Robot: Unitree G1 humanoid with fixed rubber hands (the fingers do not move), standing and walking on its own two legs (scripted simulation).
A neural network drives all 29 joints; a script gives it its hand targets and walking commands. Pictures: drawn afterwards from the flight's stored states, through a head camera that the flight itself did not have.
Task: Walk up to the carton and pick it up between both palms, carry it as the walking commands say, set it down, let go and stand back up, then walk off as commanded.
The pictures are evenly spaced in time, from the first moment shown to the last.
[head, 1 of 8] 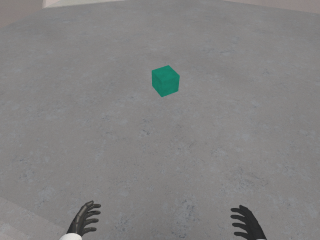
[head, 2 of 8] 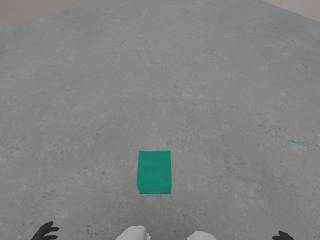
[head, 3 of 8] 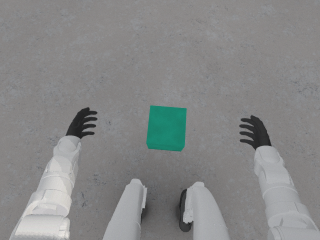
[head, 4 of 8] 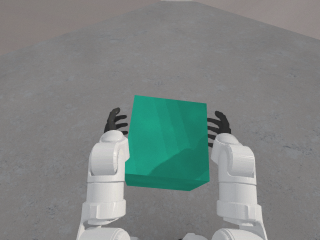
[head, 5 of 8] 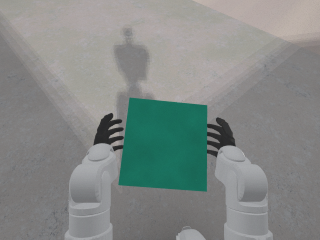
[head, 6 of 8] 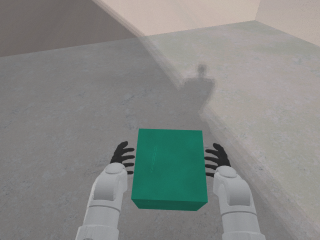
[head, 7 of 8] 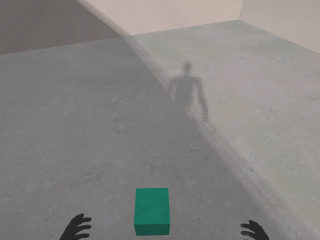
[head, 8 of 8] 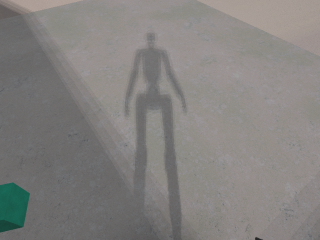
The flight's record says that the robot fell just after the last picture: no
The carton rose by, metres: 0.70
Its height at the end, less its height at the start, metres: +0.00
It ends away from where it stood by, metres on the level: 2.69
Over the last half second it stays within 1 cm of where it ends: yes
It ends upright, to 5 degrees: yes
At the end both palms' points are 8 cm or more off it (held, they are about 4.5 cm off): yes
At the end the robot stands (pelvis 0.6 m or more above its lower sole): yes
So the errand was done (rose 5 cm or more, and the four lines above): yes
